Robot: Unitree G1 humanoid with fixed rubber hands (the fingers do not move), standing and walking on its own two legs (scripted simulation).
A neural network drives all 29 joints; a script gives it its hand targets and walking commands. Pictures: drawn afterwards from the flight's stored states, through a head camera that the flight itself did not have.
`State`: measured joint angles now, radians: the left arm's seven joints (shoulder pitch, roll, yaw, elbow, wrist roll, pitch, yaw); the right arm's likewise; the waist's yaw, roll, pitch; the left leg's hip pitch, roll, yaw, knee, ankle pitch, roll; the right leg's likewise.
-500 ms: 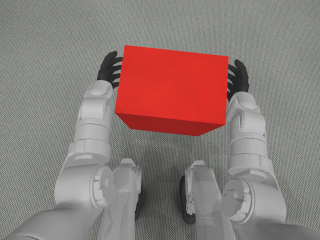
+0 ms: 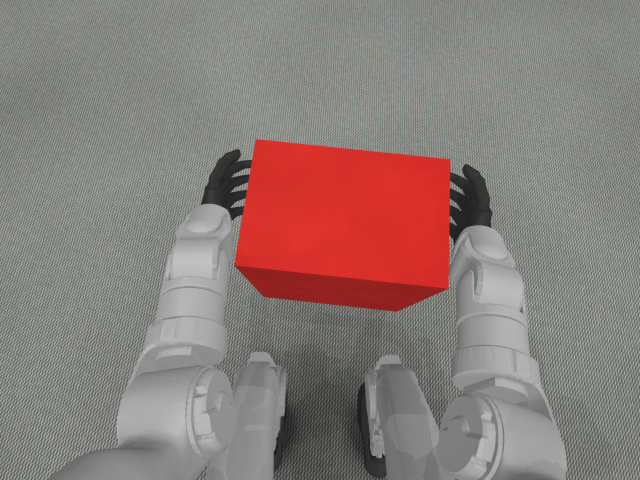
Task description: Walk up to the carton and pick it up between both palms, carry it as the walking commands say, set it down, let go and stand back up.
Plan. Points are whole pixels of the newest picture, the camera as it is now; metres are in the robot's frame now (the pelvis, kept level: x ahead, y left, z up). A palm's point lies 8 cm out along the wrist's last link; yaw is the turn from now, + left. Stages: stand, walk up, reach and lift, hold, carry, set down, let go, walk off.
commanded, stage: reach and lift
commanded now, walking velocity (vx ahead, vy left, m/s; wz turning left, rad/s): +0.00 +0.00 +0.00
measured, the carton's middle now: (339, 241) +0.41 -0.01 -0.11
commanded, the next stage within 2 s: none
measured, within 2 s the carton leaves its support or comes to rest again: neither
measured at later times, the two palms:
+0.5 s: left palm (203, 195) +0.42 +0.15 +0.03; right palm (503, 219) +0.39 -0.17 +0.04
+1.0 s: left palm (177, 178) +0.40 +0.15 +0.11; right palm (549, 204) +0.37 -0.17 +0.12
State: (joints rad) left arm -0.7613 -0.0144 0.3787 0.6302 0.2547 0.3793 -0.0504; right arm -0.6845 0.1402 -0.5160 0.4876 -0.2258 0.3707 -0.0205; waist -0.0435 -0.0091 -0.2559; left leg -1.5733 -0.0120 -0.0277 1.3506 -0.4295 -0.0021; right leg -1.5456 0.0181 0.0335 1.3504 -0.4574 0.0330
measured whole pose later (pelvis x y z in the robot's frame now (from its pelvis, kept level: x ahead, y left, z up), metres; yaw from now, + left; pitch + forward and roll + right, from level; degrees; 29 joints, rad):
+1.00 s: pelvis +0.04 +0.00 +0.13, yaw +1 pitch +18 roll +0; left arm -0.47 -0.11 0.35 0.48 0.32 0.43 -0.09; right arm -0.41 0.20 -0.45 0.37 -0.30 0.42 0.04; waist -0.05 -0.01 -0.11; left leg -0.77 -0.02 -0.03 0.72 -0.26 0.01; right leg -0.74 0.00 0.04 0.72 -0.29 0.03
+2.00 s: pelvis +0.05 +0.00 +0.17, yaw +1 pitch -7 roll +0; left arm -0.28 -0.15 0.26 0.22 0.29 0.72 -0.07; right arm -0.29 0.16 -0.30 0.18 -0.28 0.72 0.05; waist -0.05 -0.01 0.06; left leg -0.06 -0.01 -0.03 0.33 -0.15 0.00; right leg -0.04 -0.01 0.04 0.32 -0.17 0.02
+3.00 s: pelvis +0.06 -0.01 +0.17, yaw +1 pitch -7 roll +0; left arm -0.18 -0.14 0.20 0.10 0.25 0.76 -0.04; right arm -0.20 0.14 -0.20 0.11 -0.25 0.74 0.04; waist 0.00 0.00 0.07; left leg -0.02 0.00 -0.03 0.30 -0.16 -0.01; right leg 0.00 0.00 0.04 0.31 -0.18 0.01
